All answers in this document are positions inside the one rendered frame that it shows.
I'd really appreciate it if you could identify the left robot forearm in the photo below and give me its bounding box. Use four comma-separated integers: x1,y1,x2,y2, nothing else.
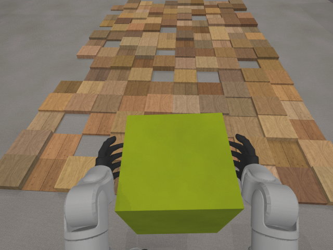
63,165,115,250

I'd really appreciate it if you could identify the robot left hand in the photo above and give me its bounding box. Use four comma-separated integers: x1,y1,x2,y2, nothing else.
95,136,123,179

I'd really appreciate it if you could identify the carton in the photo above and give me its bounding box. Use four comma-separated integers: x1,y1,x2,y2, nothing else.
115,113,244,234

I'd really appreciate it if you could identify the robot right hand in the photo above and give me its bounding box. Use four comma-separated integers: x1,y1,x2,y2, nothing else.
229,134,259,181

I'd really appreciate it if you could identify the right robot forearm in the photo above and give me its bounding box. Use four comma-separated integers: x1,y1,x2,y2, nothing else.
241,164,299,250

